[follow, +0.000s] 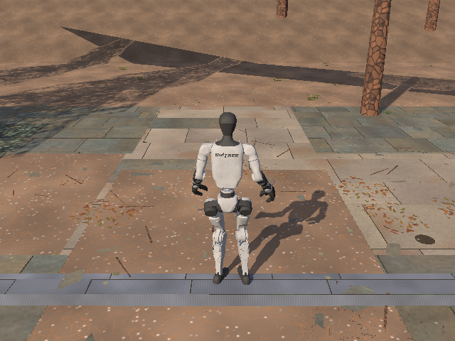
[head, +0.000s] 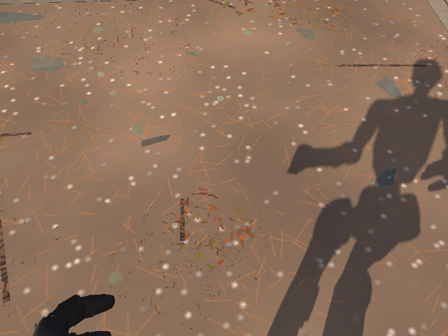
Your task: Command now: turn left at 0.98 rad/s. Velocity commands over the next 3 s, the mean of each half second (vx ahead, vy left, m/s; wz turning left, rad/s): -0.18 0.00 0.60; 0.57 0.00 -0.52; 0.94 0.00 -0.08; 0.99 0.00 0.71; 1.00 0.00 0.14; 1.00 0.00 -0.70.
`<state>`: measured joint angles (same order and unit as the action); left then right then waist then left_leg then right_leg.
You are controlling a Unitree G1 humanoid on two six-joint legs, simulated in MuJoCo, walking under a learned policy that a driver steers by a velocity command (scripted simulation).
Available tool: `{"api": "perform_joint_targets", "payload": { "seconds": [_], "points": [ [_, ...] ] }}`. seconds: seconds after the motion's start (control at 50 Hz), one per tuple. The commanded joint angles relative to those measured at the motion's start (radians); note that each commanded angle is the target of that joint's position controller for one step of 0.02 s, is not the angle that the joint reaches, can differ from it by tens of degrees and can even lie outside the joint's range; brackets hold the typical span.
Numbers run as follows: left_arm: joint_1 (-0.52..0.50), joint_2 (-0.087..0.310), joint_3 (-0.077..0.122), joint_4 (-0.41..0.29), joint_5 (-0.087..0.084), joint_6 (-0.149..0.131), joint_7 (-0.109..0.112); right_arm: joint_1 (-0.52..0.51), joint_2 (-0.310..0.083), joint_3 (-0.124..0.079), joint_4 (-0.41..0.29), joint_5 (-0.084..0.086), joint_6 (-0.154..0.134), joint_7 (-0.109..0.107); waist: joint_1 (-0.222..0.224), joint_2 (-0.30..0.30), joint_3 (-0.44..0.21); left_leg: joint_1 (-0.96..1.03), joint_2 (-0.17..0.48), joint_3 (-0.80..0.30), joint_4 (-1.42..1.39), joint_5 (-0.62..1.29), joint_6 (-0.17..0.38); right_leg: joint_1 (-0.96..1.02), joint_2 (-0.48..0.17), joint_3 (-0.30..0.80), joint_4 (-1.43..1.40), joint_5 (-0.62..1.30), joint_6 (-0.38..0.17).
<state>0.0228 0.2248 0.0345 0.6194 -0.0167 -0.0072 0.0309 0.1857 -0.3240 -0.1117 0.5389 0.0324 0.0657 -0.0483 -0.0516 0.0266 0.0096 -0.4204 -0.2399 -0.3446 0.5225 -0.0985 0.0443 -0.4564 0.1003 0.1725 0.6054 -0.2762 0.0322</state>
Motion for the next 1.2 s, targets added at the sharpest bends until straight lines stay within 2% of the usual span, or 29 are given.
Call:
{"api": "perform_joint_targets", "payload": {
  "seconds": [0.02,0.06,0.08,0.1,0.22,0.32,0.36,0.38,0.4,0.44,0.46,0.48,0.52,0.54,0.6,0.64,0.66,0.72,0.74,0.76,0.8,0.84,0.88,0.96,1.0,1.02,1.04,1.1,1.2],
  "points": [
    [0.035,0.13,0.058,-0.032,-0.001,-0.017,-0.004,0.02,-0.088,-0.022,-0.06,0.012,-0.004,0.015,0.04,0.083,-0.134,-0.006,0.156,-0.251,-0.04,-0.516,0.057,0.284,-0.098,0.019,-0.242,0.096,-0.067],
    [-0.028,0.179,0.066,-0.072,0.07,-0.004,0.002,0.055,-0.101,-0.022,-0.072,0.014,-0.022,0.025,-0.013,-0.274,-0.128,-0.206,0.034,0.095,0.465,-0.518,-0.027,0.268,-0.425,0.362,-0.352,0.124,-0.281],
    [-0.075,0.114,0.053,-0.093,0.076,-0.009,0.012,0.063,-0.179,-0.04,-0.048,-0.003,-0.028,0.029,-0.025,-0.246,-0.102,-0.21,0.113,0.138,0.637,-0.447,-0.08,0.2,-0.445,0.335,-0.345,0.191,-0.31],
    [-0.062,0.099,0.033,-0.091,0.06,0.012,0.014,0.07,-0.172,-0.038,-0.013,-0.091,-0.019,0.044,-0.018,-0.085,-0.087,-0.123,0.111,0.21,0.749,-0.352,-0.073,0.119,-0.417,0.197,-0.318,0.309,-0.3],
    [0.064,0.142,0.032,-0.053,0.051,0.038,0.009,0.031,-0.06,0.015,0.012,-0.024,0.025,0.072,0.039,-0.158,-0.101,-0.143,0.151,0.278,0.572,-0.415,-0.096,0.344,-0.295,-0.038,-0.183,0.65,-0.248],
    [0.125,0.179,0.052,0.002,0.047,0.065,-0.007,0.055,-0.038,0.031,0.055,-0.019,0.024,0.064,0.06,-0.293,-0.129,0.044,0.163,0.358,0.114,-0.388,-0.065,0.397,-0.302,-0.052,-0.138,0.626,-0.245],
    [0.16,0.19,0.057,0.036,0.021,0.07,-0.007,0.1,-0.04,0.036,0.081,-0.043,0.01,0.06,0.027,-0.245,-0.116,0.204,0.172,0.349,-0.191,-0.11,-0.041,0.283,-0.261,-0.106,-0.083,0.51,-0.164],
    [0.213,0.17,0.058,0.043,0.015,0.07,-0.014,0.066,-0.122,0.023,0.06,-0.064,-0.001,0.065,0.056,-0.051,-0.1,0.309,0.33,0.128,-0.232,-0.02,-0.011,0.101,-0.195,-0.164,0.043,0.224,-0.094],
    [0.125,0.119,0.042,-0.019,0.012,0.079,0.002,0.057,-0.27,-0.021,0.033,-0.064,0.006,0.063,-0.018,0.382,-0.088,0.21,0.601,-0.107,-0.189,0.462,0.186,-0.065,-0.045,-0.249,0.276,-0.308,-0.03],
    [0.068,0.137,0.05,-0.001,0.012,0.113,0.004,-0.003,-0.129,0.019,0.018,-0.076,0.004,0.042,0.006,0.102,-0.099,0.15,0.559,0.013,-0.133,0.604,0.231,-0.044,-0.069,-0.099,0.67,-0.312,-0.025],
    [0.121,0.141,0.05,0.017,0.015,0.111,0.002,-0.088,-0.069,0.039,0.003,-0.078,0.006,0.03,0.058,0.064,-0.098,0.144,0.456,0.081,-0.151,0.274,0.154,-0.042,-0.087,-0.1,0.65,-0.192,-0.02],
    [0.141,0.134,0.052,0.018,0.033,0.108,0.001,-0.123,-0.037,0.051,-0.008,-0.077,-0.001,0.017,0.075,0.117,-0.109,0.175,0.391,0.088,-0.185,-0.052,0.107,-0.068,-0.095,-0.128,0.621,-0.097,-0.016],
    [0.278,0.131,0.051,0.083,-0.014,0.072,0.018,-0.023,0.029,0.085,0.04,-0.033,-0.042,0.005,0.059,0.17,-0.188,0.279,0.411,0.053,-0.207,-0.427,0.129,-0.133,-0.052,-0.175,0.76,-0.108,0.054],
    [0.357,0.217,0.074,0.097,0.056,-0.022,-0.02,0.051,0.008,0.085,0.033,-0.071,-0.123,0.045,0.033,0.312,0.104,0.08,0.487,-0.027,-0.301,-0.526,0.109,-0.179,-0.002,-0.126,0.998,-0.144,0.072],
    [0.319,0.162,0.063,0.069,0.066,-0.109,-0.046,-0.12,0.032,0.102,0.004,-0.074,-0.174,0.05,0.079,0.065,-0.029,0.264,0.518,0.084,-0.216,-0.398,0.052,-0.263,-0.074,-0.104,0.745,-0.07,0.04],
    [0.539,0.155,0.069,0.165,0.091,-0.105,-0.057,-0.266,-0.069,0.079,-0.074,-0.059,-0.138,0.018,0.147,0.024,-0.062,0.156,0.428,0.276,-0.166,-0.226,-0.065,0.035,-0.089,-0.222,0.483,-0.025,0.062],
    [0.527,0.156,0.074,0.18,0.111,-0.106,-0.07,-0.204,-0.123,0.062,-0.086,-0.041,-0.119,0.003,0.095,0.057,-0.024,0.188,0.386,0.349,-0.123,-0.267,-0.078,0.06,-0.077,-0.298,0.329,0.001,0.074],
    [0.421,0.08,0.03,0.195,0.092,-0.115,-0.125,-0.013,-0.061,0.088,-0.056,-0.059,-0.059,0.036,0.009,-0.008,0.023,0.15,0.491,0.212,0.095,-0.565,-0.004,0.077,-0.189,-0.211,-0.041,0.084,0.014],
    [0.403,0.101,0.055,0.06,-0.01,0.001,-0.089,-0.131,-0.049,0.047,-0.052,-0.086,-0.064,0.031,0.086,0.295,-0.129,0.105,0.473,0.333,-0.002,-0.531,0.024,0.242,-0.178,-0.292,-0.092,0.062,-0.064],
    [0.526,0.131,0.058,0.116,-0.007,0.034,-0.079,-0.214,0.002,0.061,-0.085,-0.088,-0.057,0.031,0.154,0.129,-0.091,0.054,0.386,0.457,0.144,-0.47,-0.016,0.359,-0.156,-0.344,-0.193,0.18,-0.095],
    [0.743,0.085,0.053,0.207,0.081,0.034,-0.066,-0.451,0.13,0.098,-0.164,-0.096,-0.047,0.054,0.306,-0.371,0.068,-0.271,0.204,0.57,0.76,-0.572,-0.089,0.387,-0.151,-0.183,-0.16,0.303,-0.193],
    [0.453,0.077,0.023,0.045,0.097,0.012,-0.031,-0.467,0.155,0.116,-0.216,-0.061,-0.057,0.084,0.156,-0.18,0.085,-0.444,0.261,0.377,0.944,-0.449,-0.131,0.263,-0.276,0.134,-0.243,0.232,-0.264],
    [0.276,0.254,0.072,-0.045,0.091,-0.006,-0.003,-0.294,0.027,0.08,-0.183,-0.052,-0.063,0.076,0.026,-0.079,-0.023,-0.306,0.275,0.36,0.738,-0.475,-0.161,0.272,-0.353,0.298,-0.366,0.182,-0.274],
    [0.336,0.169,0.066,0.063,0.046,-0.004,-0.013,-0.274,0.002,0.054,-0.127,-0.033,0.005,0.011,0.042,-0.13,-0.118,0.034,0.179,0.441,0.268,-0.531,-0.148,0.376,-0.224,0.188,-0.23,0.357,-0.212],
    [0.169,0.182,0.077,0.029,0.033,-0.006,-0.025,-0.074,0.009,0.038,-0.048,0.009,0.029,-0.014,-0.076,-0.137,-0.151,0.376,0.18,0.48,0.031,-0.324,-0.144,0.267,-0.16,0.126,-0.097,0.441,-0.139],
    [0.145,0.141,0.076,0.014,-0.006,-0.005,-0.035,0.066,0.01,0.029,0.02,-0.042,0.011,-0.02,-0.094,-0.023,-0.246,0.804,0.189,0.51,0.066,-0.117,-0.108,0.012,-0.025,-0.074,0.031,0.431,-0.034],
    [0.114,0.131,0.068,0.001,-0.014,0.005,-0.037,0.047,0.041,0.028,0.046,-0.05,-0.007,-0.016,-0.103,0.119,-0.299,0.911,0.315,0.364,0.096,-0.016,-0.049,-0.196,0.025,-0.152,0.288,-0.131,-0.022],
    [0.117,0.082,0.047,-0.114,0.025,0.049,-0.076,-0.26,0.089,0.053,-0.041,-0.09,-0.068,0.0,0.127,0.04,-0.064,0.043,0.599,0.07,-0.187,-0.182,0.081,-0.039,-0.144,-0.02,0.747,-0.131,-0.065],
    [0.343,0.158,0.048,-0.097,0.008,0.101,-0.071,-0.366,-0.003,0.05,-0.052,-0.102,-0.139,0.038,0.269,0.019,-0.039,-0.197,0.464,0.39,-0.209,-0.127,-0.019,0.252,-0.156,-0.161,0.407,-0.144,-0.077]
  ]
}}
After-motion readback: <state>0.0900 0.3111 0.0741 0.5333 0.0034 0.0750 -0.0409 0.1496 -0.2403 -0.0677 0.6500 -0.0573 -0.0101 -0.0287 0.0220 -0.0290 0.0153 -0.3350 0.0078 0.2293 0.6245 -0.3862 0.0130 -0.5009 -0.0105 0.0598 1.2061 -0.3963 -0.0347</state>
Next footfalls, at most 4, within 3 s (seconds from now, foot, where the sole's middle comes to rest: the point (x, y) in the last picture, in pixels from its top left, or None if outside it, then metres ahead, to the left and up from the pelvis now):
0.02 right None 0.12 -0.12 -0.77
0.38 left None -0.03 0.10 -0.76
0.72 right None -0.12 -0.16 -0.79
1.00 left None -0.06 -0.02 -0.76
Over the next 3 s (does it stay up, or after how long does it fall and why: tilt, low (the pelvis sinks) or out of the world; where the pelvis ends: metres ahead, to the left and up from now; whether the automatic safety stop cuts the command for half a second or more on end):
stays up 0.38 0.00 -0.02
